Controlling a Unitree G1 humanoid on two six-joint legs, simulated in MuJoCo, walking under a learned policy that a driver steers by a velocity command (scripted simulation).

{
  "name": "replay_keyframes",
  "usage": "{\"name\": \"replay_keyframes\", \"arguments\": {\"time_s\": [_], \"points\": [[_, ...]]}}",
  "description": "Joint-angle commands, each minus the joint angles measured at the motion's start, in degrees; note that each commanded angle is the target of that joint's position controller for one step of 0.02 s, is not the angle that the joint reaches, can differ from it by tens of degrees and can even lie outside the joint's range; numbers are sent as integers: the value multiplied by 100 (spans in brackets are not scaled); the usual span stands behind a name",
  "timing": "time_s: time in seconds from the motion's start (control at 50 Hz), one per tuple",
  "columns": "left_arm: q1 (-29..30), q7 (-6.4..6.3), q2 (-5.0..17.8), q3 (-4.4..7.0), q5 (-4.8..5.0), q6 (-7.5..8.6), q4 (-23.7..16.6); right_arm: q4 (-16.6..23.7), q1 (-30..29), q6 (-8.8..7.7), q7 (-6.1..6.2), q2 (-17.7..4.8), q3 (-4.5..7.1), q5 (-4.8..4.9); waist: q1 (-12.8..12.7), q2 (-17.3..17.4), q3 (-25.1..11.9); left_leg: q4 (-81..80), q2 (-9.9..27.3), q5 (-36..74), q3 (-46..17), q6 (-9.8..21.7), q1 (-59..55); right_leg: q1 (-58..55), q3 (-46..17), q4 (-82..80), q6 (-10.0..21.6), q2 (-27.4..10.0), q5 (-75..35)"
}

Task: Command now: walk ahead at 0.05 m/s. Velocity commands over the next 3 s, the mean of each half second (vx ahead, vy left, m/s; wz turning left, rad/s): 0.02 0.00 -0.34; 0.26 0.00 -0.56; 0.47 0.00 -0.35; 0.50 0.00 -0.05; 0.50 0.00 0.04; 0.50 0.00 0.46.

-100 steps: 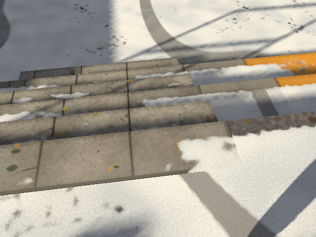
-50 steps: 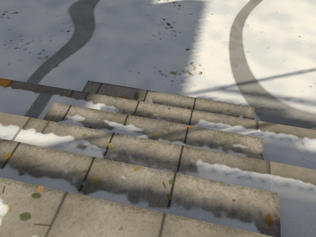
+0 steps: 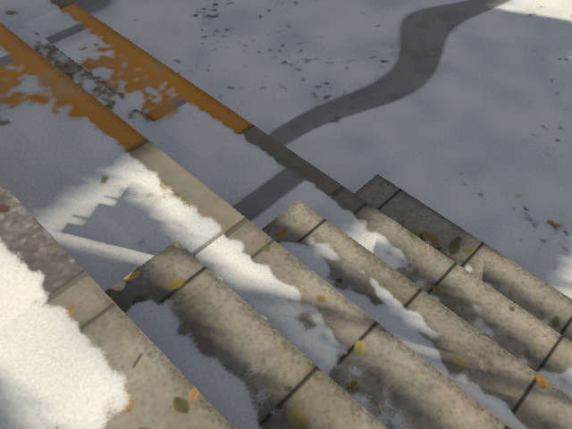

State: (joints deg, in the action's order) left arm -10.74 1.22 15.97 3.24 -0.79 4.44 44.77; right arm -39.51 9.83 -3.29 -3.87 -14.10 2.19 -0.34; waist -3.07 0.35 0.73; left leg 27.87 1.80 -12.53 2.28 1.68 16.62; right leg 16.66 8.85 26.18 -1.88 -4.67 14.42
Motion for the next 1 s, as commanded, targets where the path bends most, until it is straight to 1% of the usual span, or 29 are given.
{"name": "replay_keyframes", "arguments": {"time_s": [0.02, 0.04, 0.06, 0.1, 0.14, 0.18, 0.2, 0.24, 0.28, 0.34, 0.38, 0.4, 0.42, 0.44, 0.46, 0.48, 0.5, 0.52, 0.56, 0.6, 0.64, 0.8, 0.84, 0.9, 0.92, 0.94, 0.96, 0.98, 1.0], "points": [[-375, 138, -67, -172, 86, -458, -184, 226, 284, 308, 412, -578, 74, -108, 168, 328, -799, -807, 1559, 3485, -1232, 858, -1381, 335, -581, 598, -105, 215, 1303], [-409, 213, 300, -10, 63, -103, -246, 354, -39, 42, 4, -1170, 268, 131, -46, 579, -176, -434, 934, 1628, -616, 560, -765, 371, -459, 275, -110, -11, 32], [-224, 202, 485, 28, 14, -10, -190, 398, -229, -14, -116, -1098, 276, 152, 35, 394, -336, -452, 798, 1006, -594, 478, -523, 221, -470, 269, -137, 56, -422], [-45, 16, 537, 12, -42, 100, -447, 487, -7, -13, -7, -1288, 461, -61, 273, 558, -262, -739, 1199, 408, -975, 986, -521, 531, -391, 675, 103, 209, -535], [-96, -150, 633, 33, 3, 154, -511, 472, 464, -100, 197, -1039, 475, -59, 503, 555, -209, -977, 1826, 299, -1539, 1609, -935, 1042, -558, 972, 378, 187, -75], [-6, -224, 510, 20, -79, 140, -604, 395, 782, -243, 460, -947, 479, -117, 724, 1015, -63, -1364, 2404, 744, -1903, 1959, -1197, 1569, -798, 2139, 332, 130, 1436], [-22, -221, 449, 12, -173, 113, -598, 392, 742, -308, 597, -910, 491, -126, 696, 985, -17, -1485, 2454, 1036, -1719, 1925, -1232, 1701, -920, 2791, 291, 93, 1970], [-182, -133, 189, -58, -289, 47, -536, 532, 34, -366, 725, -862, 486, -139, 346, 485, 37, -1579, 1897, 1040, -778, 1330, -1030, 1335, -889, 2384, 198, 7, 1552], [-149, 80, -17, -126, -232, 27, -487, 679, -299, -308, 785, -1055, 560, -223, 415, 491, -119, -1551, 1579, 1193, -225, 1100, -992, 819, -511, 1850, 132, 201, 646], [-252, 360, 110, -73, -84, -5, -508, 645, -111, -137, 818, -1214, 636, -394, 473, 483, -227, -1306, 1648, 1227, 50, 948, -1244, 510, -461, 1126, 193, 236, 148], [-480, 431, 297, 41, 26, 71, -497, 591, -299, -63, 774, -1190, 592, -384, 274, 378, -281, -838, 1725, 816, 198, 720, -961, -155, -374, 194, 419, 430, -812], [-603, 394, 475, 151, 50, 156, -495, 472, -183, -41, 711, -1005, 509, -364, 203, 296, -421, -418, 1607, 388, 302, 484, -643, -797, -395, -159, 663, 597, -1542], [-947, 276, 1042, 355, -2, 236, -497, 426, 267, -22, 652, -561, 382, -378, 213, -527, -877, 768, 970, -582, 929, -82, -196, -1793, -1060, -314, 1224, 46, -3963], [-1282, 146, 1966, 558, 11, 334, -737, 959, 422, -110, 660, -173, 218, -338, 291, -1492, -1573, 2328, -23, -3031, 820, -624, 1092, -3000, -3694, -577, 2922, -1630, -5886], [-1592, 95, 1642, 566, -271, 498, -493, 807, -16, -185, 598, -471, 240, -201, -79, -407, -869, 2961, -53, -3244, -388, -644, 1923, -2735, -3772, -609, 2916, -1790, -5427], [-1467, 119, 1368, 558, -285, 543, -393, 811, -349, -148, 639, -768, 305, -98, -102, -565, -568, 3673, 73, -2964, -651, -627, 2212, -2402, -3162, -629, 2513, -1504, -4814], [-1077, 148, 1040, 466, -180, 484, -474, 678, -204, -119, 726, -1213, 454, -134, 107, -629, -590, 4201, 144, -2681, -693, -604, 2176, -2048, -2813, -598, 2295, -1333, -4614], [-797, 171, 829, 347, -40, 409, -562, 604, -139, -93, 795, -1254, 461, -243, 333, -569, -561, 4281, 187, -2337, -782, -568, 1933, -1544, -2654, -685, 2129, -1234, -4344], [-376, 141, 819, 289, -28, 260, -798, 494, 117, -6, 770, -1053, 334, -350, 623, -397, -388, 3936, 237, -1375, -806, -575, 1463, -662, -2488, -1180, 1911, -884, -2844], [-579, 65, 709, 230, -97, 246, -832, 329, 339, 71, 624, -796, 209, -365, 483, -482, -234, 3634, 171, -516, -711, -567, 1566, -600, -2623, -1649, 1815, -606, -496], [-825, 32, 667, 207, -165, 304, -813, 285, 252, 99, 513, -744, 137, -362, 307, -620, -85, 3166, 133, -354, -641, -588, 1956, -861, -2921, -1766, 1683, -541, 720], [-970, 246, 862, 211, -165, 311, -1055, 465, -222, 57, 422, -532, -137, -411, -95, -737, -59, 1409, -89, -1022, -387, -512, 1335, -582, -3660, -1314, 1854, -452, 1534], [-895, 264, 759, 183, -180, 257, -1138, 462, -134, 2, 371, -459, -217, -409, -111, -680, -23, 1237, -229, -1068, -220, -432, 877, -245, -3682, -1144, 1881, -349, 1441], [-644, 312, 713, 183, -127, 132, -1109, 486, 115, -144, 329, -378, -294, -303, 160, -535, 51, 161, -460, -547, -49, -245, 25, 39, -3820, -627, 1984, -176, 1124], [-571, 326, 654, 158, -157, 87, -1085, 415, 404, -219, 321, -378, -297, -278, 301, -545, 14, -10, -505, -435, -43, -177, -516, 334, -3867, -324, 1997, -84, 859], [-511, 336, 528, 114, -243, 75, -1054, 314, 873, -303, 339, -498, -261, -269, 512, -396, -89, -79, -347, -280, -215, -33, -1264, 792, -3872, 262, 1861, 78, 716], [-528, 358, 181, 16, -330, 133, -1023, 59, 1884, -398, 397, -770, -147, -317, 912, 211, -390, -201, 358, 64, -975, 516, -2443, 1669, -3466, 1753, 1405, 576, 955], [-723, 404, -455, -160, -325, 229, -1241, -17, 2540, -461, 431, -1386, -20, -404, 926, 1340, -774, -731, 2044, 1031, -3777, 2289, -3618, 3621, -2343, 3915, 650, 1597, 2001], [-765, 357, 121, -1, -376, 307, -1089, -37, 2162, -401, 283, -1282, 24, -383, 723, 422, -136, -1182, 2712, 625, -4401, 2570, -3003, 4538, -2379, 4828, 452, 1039, 1799]]}}
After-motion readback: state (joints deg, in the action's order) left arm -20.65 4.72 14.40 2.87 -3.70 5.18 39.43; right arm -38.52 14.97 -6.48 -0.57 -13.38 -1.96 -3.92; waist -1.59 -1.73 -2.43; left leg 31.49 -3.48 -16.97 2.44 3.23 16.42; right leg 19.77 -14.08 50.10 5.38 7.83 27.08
